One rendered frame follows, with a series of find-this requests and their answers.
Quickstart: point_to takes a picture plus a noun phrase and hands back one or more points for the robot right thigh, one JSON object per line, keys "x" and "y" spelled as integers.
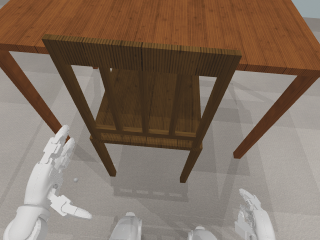
{"x": 200, "y": 234}

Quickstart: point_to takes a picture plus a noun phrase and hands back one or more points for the table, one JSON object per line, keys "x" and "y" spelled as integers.
{"x": 272, "y": 36}

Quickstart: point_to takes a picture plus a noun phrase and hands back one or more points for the robot left hand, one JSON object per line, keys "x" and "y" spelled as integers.
{"x": 48, "y": 172}

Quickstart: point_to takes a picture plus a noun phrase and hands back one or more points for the robot right hand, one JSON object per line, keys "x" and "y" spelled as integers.
{"x": 258, "y": 226}

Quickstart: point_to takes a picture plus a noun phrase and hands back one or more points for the chair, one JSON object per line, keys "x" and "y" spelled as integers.
{"x": 152, "y": 93}

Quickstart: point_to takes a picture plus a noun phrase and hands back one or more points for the right robot shin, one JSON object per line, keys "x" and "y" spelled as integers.
{"x": 199, "y": 227}

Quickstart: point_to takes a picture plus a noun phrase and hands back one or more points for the left robot forearm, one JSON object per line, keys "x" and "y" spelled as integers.
{"x": 30, "y": 223}

